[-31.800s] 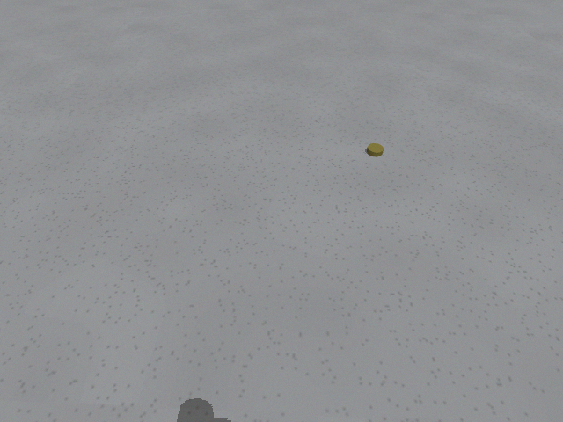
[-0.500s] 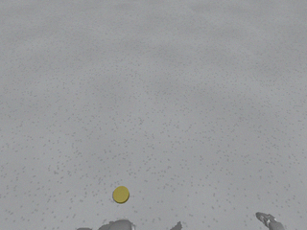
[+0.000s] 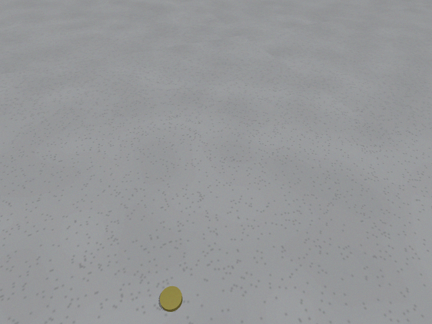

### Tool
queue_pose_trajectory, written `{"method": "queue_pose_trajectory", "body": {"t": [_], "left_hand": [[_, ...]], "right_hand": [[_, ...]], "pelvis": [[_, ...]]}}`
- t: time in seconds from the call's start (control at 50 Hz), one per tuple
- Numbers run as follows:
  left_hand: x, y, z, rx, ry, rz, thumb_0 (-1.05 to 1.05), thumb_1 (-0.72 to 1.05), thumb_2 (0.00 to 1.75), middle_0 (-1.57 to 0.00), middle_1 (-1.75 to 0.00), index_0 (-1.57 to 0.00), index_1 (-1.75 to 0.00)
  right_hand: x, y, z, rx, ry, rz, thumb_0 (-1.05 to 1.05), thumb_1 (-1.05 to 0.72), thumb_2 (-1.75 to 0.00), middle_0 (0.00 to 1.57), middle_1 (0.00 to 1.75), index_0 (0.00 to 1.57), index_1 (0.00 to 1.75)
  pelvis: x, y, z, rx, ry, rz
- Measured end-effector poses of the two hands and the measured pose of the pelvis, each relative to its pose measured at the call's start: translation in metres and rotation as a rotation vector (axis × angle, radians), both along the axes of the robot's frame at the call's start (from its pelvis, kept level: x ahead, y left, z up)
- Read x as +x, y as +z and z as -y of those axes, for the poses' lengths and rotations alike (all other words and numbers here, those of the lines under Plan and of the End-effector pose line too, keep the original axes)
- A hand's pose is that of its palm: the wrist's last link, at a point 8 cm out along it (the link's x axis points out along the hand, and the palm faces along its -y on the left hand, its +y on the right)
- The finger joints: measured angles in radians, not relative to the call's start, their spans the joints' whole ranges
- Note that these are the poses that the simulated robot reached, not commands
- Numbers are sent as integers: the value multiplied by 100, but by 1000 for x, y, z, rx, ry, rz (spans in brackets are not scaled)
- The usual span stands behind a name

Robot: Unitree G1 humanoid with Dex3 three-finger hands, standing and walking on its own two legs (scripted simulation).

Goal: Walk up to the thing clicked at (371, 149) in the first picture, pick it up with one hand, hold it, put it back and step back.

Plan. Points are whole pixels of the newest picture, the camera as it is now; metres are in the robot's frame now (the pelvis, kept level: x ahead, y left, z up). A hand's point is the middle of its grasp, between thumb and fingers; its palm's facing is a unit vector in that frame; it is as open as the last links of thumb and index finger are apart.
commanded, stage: walk up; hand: left
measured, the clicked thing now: (171, 298) +0.43 +0.19 -0.76
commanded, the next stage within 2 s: none
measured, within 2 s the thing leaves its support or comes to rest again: neither
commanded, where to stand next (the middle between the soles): +0.10 +0.00 m, yaw +3 degrees
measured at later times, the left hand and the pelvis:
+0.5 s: hand out of the picture +0.08 +0.27 -0.15, palm faces +0.04 -0.94 -0.35, open 7.4 cm; pelvis +0.01 +0.01 +0.01, yaw +2 degrees
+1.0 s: hand out of the picture +0.07 +0.30 -0.16, palm faces +0.08 -0.94 -0.34, open 7.4 cm; pelvis +0.05 +0.03 +0.00, yaw +4 degrees
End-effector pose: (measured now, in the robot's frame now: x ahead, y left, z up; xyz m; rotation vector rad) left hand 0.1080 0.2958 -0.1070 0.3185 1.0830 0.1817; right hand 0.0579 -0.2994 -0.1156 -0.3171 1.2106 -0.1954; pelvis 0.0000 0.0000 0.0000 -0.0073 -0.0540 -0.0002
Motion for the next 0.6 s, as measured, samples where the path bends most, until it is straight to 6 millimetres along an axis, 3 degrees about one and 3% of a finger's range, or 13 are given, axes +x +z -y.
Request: {"method": "queue_pose_trajectory", "body": {"t": [0.2, 0.42, 0.6], "left_hand": [[-12, -4, -8, -9, 39, -66, 1, 90, 90, -20, -30, -21, -30], [-37, -5, -16, 2, 94, -131, 1, 90, 90, -20, -30, -21, -30], [-43, -4, -15, 3, 119, -141, 1, 90, 90, -20, -30, -21, -30]], "right_hand": [[16, 9, -1, -24, 17, -8, 0, -90, -90, 20, 30, 20, 30], [46, 7, -12, -4, 50, 20, 0, -90, -90, 20, 30, 20, 30], [60, 6, -18, 11, 66, 30, 0, -90, -90, 20, 30, 20, 30]], "pelvis": [[6, 5, -3, -10, 9, -14], [11, 7, -6, -9, 25, -16], [14, 7, -5, -7, 36, -14]]}}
